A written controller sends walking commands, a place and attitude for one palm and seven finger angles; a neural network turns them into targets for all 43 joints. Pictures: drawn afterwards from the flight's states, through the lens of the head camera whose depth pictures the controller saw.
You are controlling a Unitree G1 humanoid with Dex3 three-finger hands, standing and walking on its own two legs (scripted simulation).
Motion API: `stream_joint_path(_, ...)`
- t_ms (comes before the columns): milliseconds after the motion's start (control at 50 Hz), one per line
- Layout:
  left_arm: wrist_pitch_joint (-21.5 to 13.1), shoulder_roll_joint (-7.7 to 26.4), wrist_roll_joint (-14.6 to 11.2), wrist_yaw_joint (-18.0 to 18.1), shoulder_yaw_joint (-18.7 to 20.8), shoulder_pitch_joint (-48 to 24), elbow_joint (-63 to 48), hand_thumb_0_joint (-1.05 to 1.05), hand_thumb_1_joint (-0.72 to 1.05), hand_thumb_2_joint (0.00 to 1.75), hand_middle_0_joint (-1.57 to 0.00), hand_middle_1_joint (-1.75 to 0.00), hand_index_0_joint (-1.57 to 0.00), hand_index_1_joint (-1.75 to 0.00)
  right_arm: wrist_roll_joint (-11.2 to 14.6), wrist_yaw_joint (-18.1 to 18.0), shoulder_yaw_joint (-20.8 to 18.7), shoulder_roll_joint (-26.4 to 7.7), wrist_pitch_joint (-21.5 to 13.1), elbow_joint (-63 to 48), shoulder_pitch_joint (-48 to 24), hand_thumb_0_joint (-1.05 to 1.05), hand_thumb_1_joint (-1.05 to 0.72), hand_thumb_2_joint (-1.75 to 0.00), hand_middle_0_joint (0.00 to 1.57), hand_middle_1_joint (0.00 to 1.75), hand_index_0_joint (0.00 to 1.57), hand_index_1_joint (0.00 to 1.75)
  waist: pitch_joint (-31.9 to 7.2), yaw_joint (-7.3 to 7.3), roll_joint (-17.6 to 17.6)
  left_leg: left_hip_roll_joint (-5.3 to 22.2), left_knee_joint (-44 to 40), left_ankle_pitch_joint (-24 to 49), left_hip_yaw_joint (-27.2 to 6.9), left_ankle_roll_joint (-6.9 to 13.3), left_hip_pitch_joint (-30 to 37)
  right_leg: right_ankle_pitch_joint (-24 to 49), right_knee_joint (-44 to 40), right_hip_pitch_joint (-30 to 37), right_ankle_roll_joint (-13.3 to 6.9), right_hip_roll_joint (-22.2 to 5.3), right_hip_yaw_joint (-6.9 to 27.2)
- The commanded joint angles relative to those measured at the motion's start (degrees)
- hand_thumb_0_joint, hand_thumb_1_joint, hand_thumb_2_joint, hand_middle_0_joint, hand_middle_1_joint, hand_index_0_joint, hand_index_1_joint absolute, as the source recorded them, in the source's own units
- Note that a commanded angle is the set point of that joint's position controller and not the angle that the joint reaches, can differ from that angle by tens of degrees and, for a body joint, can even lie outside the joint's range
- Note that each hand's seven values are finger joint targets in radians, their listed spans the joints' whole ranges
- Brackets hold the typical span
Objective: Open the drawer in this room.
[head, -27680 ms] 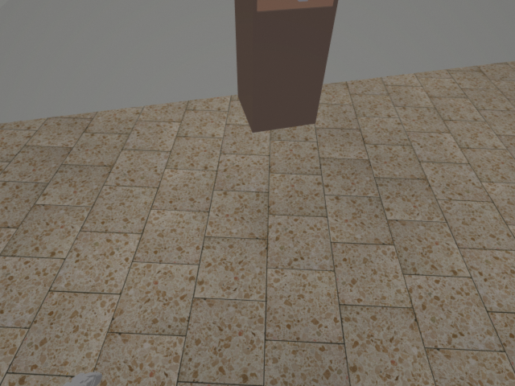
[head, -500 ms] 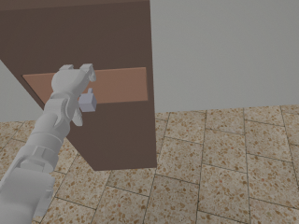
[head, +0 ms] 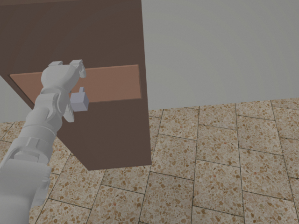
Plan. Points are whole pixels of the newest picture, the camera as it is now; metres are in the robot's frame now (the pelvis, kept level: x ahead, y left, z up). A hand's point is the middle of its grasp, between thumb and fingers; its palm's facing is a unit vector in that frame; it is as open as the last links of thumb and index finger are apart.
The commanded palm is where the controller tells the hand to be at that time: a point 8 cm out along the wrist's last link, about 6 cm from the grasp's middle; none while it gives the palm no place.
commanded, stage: move the hooked fingers above the handle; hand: left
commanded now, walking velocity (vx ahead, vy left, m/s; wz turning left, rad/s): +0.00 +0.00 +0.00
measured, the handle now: (80, 97) +0.50 +0.23 +0.03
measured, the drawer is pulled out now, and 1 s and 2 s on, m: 0.00 0.00 0.00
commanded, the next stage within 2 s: lower the fingers behind the handle in 0.26 s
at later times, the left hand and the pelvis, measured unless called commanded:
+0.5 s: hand (66, 93) +0.46 +0.24 +0.09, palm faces -0.05 -0.01 -1.00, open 13.8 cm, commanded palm +0.44 +0.24 +0.15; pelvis +0.00 +0.01 +0.00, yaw +0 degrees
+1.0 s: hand (72, 102) +0.45 +0.24 +0.06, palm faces -0.06 -0.01 -1.00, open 13.8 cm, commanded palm +0.44 +0.24 +0.11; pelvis +0.00 +0.01 -0.01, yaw +0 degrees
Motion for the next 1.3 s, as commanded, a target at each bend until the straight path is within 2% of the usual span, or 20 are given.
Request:
stream_joint_path(0, -0.8, 13.6, -0.5, 2.7, 4.5, -28.0, -12.1, 0.00, -0.50, 0.30, -0.30, -1.20, -0.30, -1.20, -0.6, -0.1, -2.5, -7.7, -1.4, -5.3, 2.7, 0.00, -0.90, -0.90, 0.20, 0.30, 0.20, 0.30, -21.9, -0.60, -1.9, -2.1, -0.2, 22.7, -2.1, 2.1, 12.2, 22.6, -2.1, 8.1, -0.5, 1.4, 2.0)
stream_joint_path(60, -0.1, 14.3, -0.4, 3.1, 4.9, -28.1, -10.6, 0.00, -0.50, 0.30, -0.30, -1.20, -0.30, -1.20, -0.5, -0.2, -2.3, -7.9, -1.4, -5.2, 2.3, 0.00, -0.90, -0.90, 0.20, 0.30, 0.20, 0.30, -19.7, -0.55, -2.4, -2.2, -0.5, 20.4, -2.0, 2.1, 10.8, 20.9, -2.2, 6.8, -0.4, 1.4, 1.8)
stream_joint_path(140, -0.3, 14.7, -0.2, 3.4, 5.8, -28.2, -13.3, 0.00, -0.50, 0.30, -0.30, -1.20, -0.30, -1.20, -0.7, 0.1, -2.5, -7.6, -1.3, -5.7, 2.0, 0.00, -0.90, -0.90, 0.20, 0.30, 0.20, 0.30, -23.3, 0.56, 0.1, -2.1, 0.1, 24.5, -2.1, 1.9, 13.1, 23.5, -1.3, 8.1, -0.7, 1.4, 1.8)
stream_joint_path(220, 0.4, 14.6, -0.3, 3.1, 6.0, -25.0, -11.7, 0.00, -0.50, 0.30, -0.30, -1.20, -0.30, -1.20, -0.6, 0.2, -2.2, -7.7, -1.0, -6.2, 1.1, 0.00, -0.90, -0.90, 0.20, 0.30, 0.20, 0.30, -21.2, 0.84, -1.9, -2.0, -0.2, 23.9, -1.9, 1.9, 11.6, 23.2, -1.5, 8.4, -0.5, 1.4, 1.6)
stream_joint_path(340, 0.8, 13.6, -0.3, 2.6, 4.9, -26.3, -13.2, 0.00, -0.50, 0.30, -0.30, -1.20, -0.30, -1.20, -0.6, 0.1, -2.3, -7.7, -1.0, -6.1, 1.0, 0.00, -0.90, -0.90, 0.20, 0.30, 0.20, 0.30, -21.5, 0.29, -1.7, -1.8, -0.2, 23.5, -2.1, 2.0, 13.3, 21.9, -1.7, 7.2, -0.5, 1.5, 1.5)
stream_joint_path(400, 1.0, 13.6, -0.2, 1.9, 4.7, -24.7, -9.4, 0.00, -0.50, 0.30, -0.30, -1.20, -0.30, -1.20, -0.5, -0.1, -1.9, -8.0, -0.8, -5.9, 1.4, 0.00, -0.90, -0.90, 0.20, 0.30, 0.20, 0.30, -18.4, -0.30, -3.7, -1.8, -0.4, 21.5, -2.1, 1.9, 10.7, 20.7, -2.1, 6.4, -0.5, 1.4, 1.4)
stream_joint_path(520, -2.2, 14.1, 0.0, 2.5, 5.6, -25.9, -13.5, 0.00, -0.50, 0.30, -0.30, -1.20, -0.30, -1.20, -1.0, -0.2, -2.5, -7.8, -1.2, -6.1, 2.6, 0.00, -0.90, -0.90, 0.20, 0.30, 0.20, 0.30, -23.4, 0.35, -1.2, -1.7, 1.1, 24.5, -2.6, 1.8, 12.9, 21.8, -0.7, 6.0, -0.6, 1.5, 1.7)
stream_joint_path(560, -2.5, 12.5, -0.1, 3.3, 5.1, -24.3, -12.9, 0.00, -0.50, 0.30, -0.30, -1.20, -0.30, -1.20, -1.1, 0.0, -2.7, -7.5, -1.0, -6.0, 2.7, 0.00, -0.90, -0.90, 0.20, 0.30, 0.20, 0.30, -22.7, 0.29, -0.8, -1.7, 1.7, 26.0, -2.6, 1.7, 12.7, 22.7, -0.2, 5.1, -0.6, 1.7, 1.5)
stream_joint_path(620, -2.3, 15.5, 0.4, 5.0, 7.8, -23.2, -12.0, 0.00, -0.50, 0.30, -0.30, -1.20, -0.30, -1.20, -1.2, 0.3, -2.7, -7.9, -0.9, -5.4, 3.0, 0.00, -0.90, -0.90, 0.20, 0.30, 0.20, 0.30, -22.8, 0.65, -1.0, -1.7, 2.0, 25.8, -2.5, 1.6, 10.8, 22.9, 0.4, 5.3, -0.6, 1.7, 1.5)
stream_joint_path(660, -1.4, 11.8, 0.8, 6.1, 4.8, -24.7, -11.4, 0.00, -0.50, 0.30, -0.30, -1.20, -0.30, -1.20, -1.1, 0.6, -3.0, -7.6, -1.0, -5.0, 3.1, 0.00, -0.90, -0.90, 0.20, 0.30, 0.20, 0.30, -21.2, -0.39, -0.2, -1.4, 2.1, 25.2, -2.7, 1.5, 11.3, 21.2, 0.3, 2.5, -0.7, 1.9, 1.1)
stream_joint_path(720, -0.6, 14.5, 1.3, 7.2, 7.1, -24.8, -11.1, 0.00, -0.50, 0.30, -0.30, -1.20, -0.30, -1.20, -1.3, 0.6, -3.2, -7.9, -1.0, -4.7, 3.6, 0.00, -0.90, -0.90, 0.20, 0.30, 0.20, 0.30, -24.3, 0.11, 0.0, -1.5, 2.5, 25.8, -2.7, 1.5, 11.7, 21.6, 0.7, 3.9, -0.7, 2.0, 1.4)
stream_joint_path(760, 0.4, 10.3, 1.1, 7.2, 3.9, -24.7, -9.6, 0.00, -0.50, 0.30, -0.30, -1.20, -0.30, -1.20, -1.2, 0.8, -3.2, -7.7, -0.9, -4.3, 3.7, 0.00, -0.90, -0.90, 0.20, 0.30, 0.20, 0.30, -22.4, -0.82, -0.6, -1.3, 2.5, 25.4, -2.8, 1.4, 11.8, 20.9, 0.5, 2.2, -0.7, 2.1, 0.8)
stream_joint_path(820, 0.9, 13.3, 1.1, 6.9, 6.2, -22.4, -8.4, 0.00, -0.50, 0.30, -0.30, -1.20, -0.30, -1.20, -1.3, 0.7, -3.0, -8.2, -0.6, -4.5, 3.4, 0.00, -0.90, -0.90, 0.20, 0.30, 0.20, 0.30, -23.2, -0.03, -1.9, -1.6, 2.2, 24.1, -2.3, 1.6, 9.8, 22.0, 0.4, 4.8, -0.6, 1.9, 1.4)
stream_joint_path(840, 1.1, 9.8, 1.0, 6.7, 3.2, -22.6, -8.1, 0.00, -0.50, 0.30, -0.30, -1.20, -0.30, -1.20, -1.2, 0.8, -2.9, -7.8, -0.7, -4.9, 3.1, 0.00, -0.90, -0.90, 0.20, 0.30, 0.20, 0.30, -21.4, -0.61, -1.2, -1.7, 2.0, 23.0, -2.3, 1.6, 9.5, 21.0, 0.2, 3.4, -0.6, 1.9, 1.1)
stream_joint_path(900, 0.6, 12.4, 1.0, 6.3, 5.5, -21.3, -5.9, 0.00, -0.50, 0.30, -0.30, -1.20, -0.30, -1.20, -1.2, 0.3, -2.7, -8.2, -0.7, -4.8, 3.4, 0.00, -0.90, -0.90, 0.20, 0.30, 0.20, 0.30, -19.6, -0.89, -4.7, -1.7, 1.9, 19.9, -2.2, 1.9, 7.4, 19.7, -0.5, 4.1, -0.5, 1.8, 1.5)
stream_joint_path(1000, -2.8, 15.1, 1.8, 7.8, 7.4, -24.5, -9.6, 0.00, -0.50, 0.30, -0.30, -1.20, -0.30, -1.20, -1.5, -0.1, -2.9, -8.0, -1.4, -5.1, 4.1, 0.00, -0.90, -0.90, 0.20, 0.30, 0.20, 0.30, -22.5, -0.68, -1.3, -1.9, 2.8, 19.8, -2.3, 1.9, 7.7, 19.3, 0.6, 3.6, -0.7, 1.8, 2.1)
stream_joint_path(1100, -2.4, 15.4, 2.4, 10.4, 7.9, -23.6, -5.4, 0.00, -0.50, 0.30, -0.30, -1.20, -0.30, -1.20, -1.5, 0.0, -3.0, -8.1, -1.9, -4.3, 4.7, 0.00, -0.90, -0.90, 0.20, 0.30, 0.20, 0.30, -21.1, -1.36, -1.7, -2.0, 3.5, 17.0, -2.3, 1.7, 5.0, 17.1, 1.0, 1.4, -0.5, 2.0, 2.0)
stream_joint_path(1160, -1.3, 12.3, 2.5, 11.0, 4.7, -26.7, -4.4, 0.00, -0.50, 0.30, -0.30, -1.20, -0.30, -1.20, -1.4, 0.1, -3.2, -8.1, -2.2, -3.6, 5.5, 0.00, -0.90, -0.90, 0.20, 0.30, 0.20, 0.30, -21.4, -2.79, -0.5, -1.9, 4.2, 16.1, -2.3, 1.7, 5.5, 16.1, 1.2, -1.3, -0.4, 2.1, 1.8)
stream_joint_path(1220, -1.4, 14.2, 2.7, 10.9, 6.2, -26.5, -3.2, 0.00, -0.50, 0.30, -0.30, -1.20, -0.30, -1.20, -1.6, 0.1, -3.3, -8.3, -2.3, -3.1, 6.5, 0.00, -0.90, -0.90, 0.20, 0.30, 0.20, 0.30, -24.3, -2.52, -0.9, -2.0, 4.9, 18.0, -2.5, 1.8, 5.4, 18.3, 2.0, 0.3, -0.4, 2.1, 2.0)
stream_joint_path(1280, -0.2, 12.2, 2.6, 10.5, 4.9, -24.4, 0.0, 0.00, -0.50, 0.30, -0.30, -1.20, -0.30, -1.20, -1.7, 0.3, -3.1, -8.4, -2.1, -2.8, 6.8, 0.00, -0.90, -0.90, 0.20, 0.30, 0.20, 0.30, -22.1, -2.71, -1.1, -1.8, 5.2, 17.8, -2.3, 1.6, 4.4, 18.2, 2.1, -1.3, -0.4, 2.2, 1.6)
